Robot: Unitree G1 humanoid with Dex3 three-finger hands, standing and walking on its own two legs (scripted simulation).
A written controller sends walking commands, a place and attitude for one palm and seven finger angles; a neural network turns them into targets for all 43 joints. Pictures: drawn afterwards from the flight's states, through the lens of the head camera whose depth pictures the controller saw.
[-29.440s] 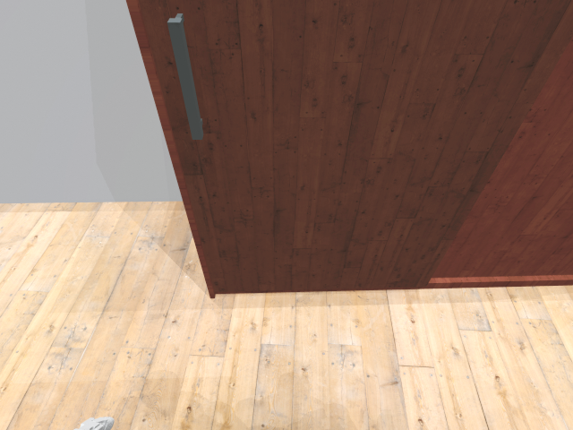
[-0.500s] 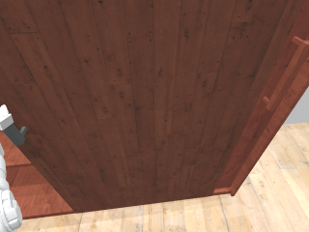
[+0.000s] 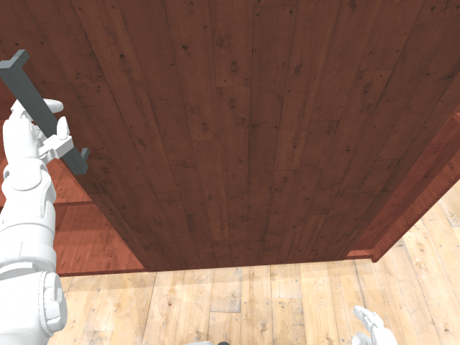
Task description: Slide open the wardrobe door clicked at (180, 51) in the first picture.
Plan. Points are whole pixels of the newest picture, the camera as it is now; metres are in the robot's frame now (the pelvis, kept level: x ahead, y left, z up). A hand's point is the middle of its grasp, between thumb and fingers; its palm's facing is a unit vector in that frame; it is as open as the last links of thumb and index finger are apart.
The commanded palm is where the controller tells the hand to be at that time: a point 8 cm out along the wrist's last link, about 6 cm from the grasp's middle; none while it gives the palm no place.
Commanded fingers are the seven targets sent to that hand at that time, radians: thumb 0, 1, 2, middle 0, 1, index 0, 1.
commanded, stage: stop walking and hold the door there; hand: left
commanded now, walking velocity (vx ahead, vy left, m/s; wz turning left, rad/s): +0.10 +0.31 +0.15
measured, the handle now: (54, 119) +0.45 +0.34 +0.15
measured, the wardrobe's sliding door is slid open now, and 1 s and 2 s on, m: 0.67 0.67 0.67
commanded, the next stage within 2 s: loosen the grip on the handle in 0.96 s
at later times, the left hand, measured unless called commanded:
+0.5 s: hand (63, 141) +0.41 +0.31 +0.14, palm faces +0.31 -0.93 -0.21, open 6.1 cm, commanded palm +0.37 +0.35 +0.13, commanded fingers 0.00 0.90 0.90 -0.45 -1.40 -0.45 -1.40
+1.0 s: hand (61, 140) +0.40 +0.31 +0.15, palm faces +0.29 -0.94 -0.18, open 6.0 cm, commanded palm +0.37 +0.34 +0.13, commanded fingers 0.00 0.90 0.90 -0.45 -1.40 -0.45 -1.40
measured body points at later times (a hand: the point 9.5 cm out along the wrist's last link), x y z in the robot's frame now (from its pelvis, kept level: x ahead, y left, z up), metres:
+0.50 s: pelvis -0.03 +0.08 -0.02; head +0.04 +0.08 +0.42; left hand +0.38 +0.36 +0.16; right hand +0.12 -0.14 -0.14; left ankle +0.05 +0.26 -0.72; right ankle -0.01 -0.02 -0.73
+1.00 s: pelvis -0.02 +0.09 +0.00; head +0.01 +0.08 +0.45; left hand +0.38 +0.36 +0.16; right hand +0.12 -0.17 -0.11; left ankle +0.03 +0.23 -0.73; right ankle -0.02 -0.03 -0.73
